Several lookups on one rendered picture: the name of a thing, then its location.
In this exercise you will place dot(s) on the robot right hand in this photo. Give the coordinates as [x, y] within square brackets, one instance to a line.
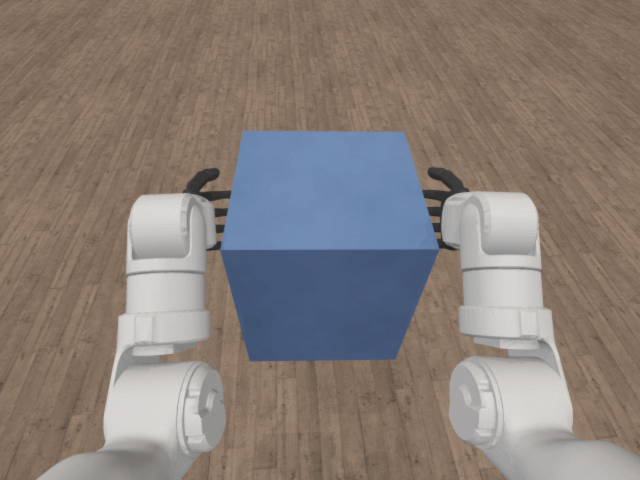
[454, 184]

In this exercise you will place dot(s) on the left robot forearm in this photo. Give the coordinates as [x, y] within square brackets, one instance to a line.
[167, 238]

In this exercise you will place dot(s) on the robot right upper arm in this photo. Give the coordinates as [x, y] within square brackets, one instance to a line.
[516, 410]

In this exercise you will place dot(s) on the robot left hand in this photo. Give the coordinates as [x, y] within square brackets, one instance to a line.
[196, 184]

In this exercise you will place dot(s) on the robot left upper arm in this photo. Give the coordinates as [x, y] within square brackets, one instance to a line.
[160, 417]

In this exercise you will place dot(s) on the carton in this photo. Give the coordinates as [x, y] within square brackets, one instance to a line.
[327, 244]

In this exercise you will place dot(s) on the right robot forearm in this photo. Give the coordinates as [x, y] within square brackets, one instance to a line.
[497, 234]

